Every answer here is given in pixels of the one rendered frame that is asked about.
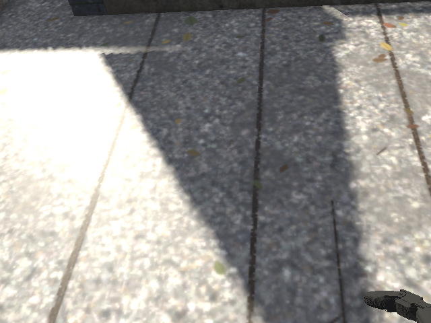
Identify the right robot hand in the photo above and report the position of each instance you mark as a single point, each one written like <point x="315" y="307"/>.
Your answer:
<point x="405" y="303"/>

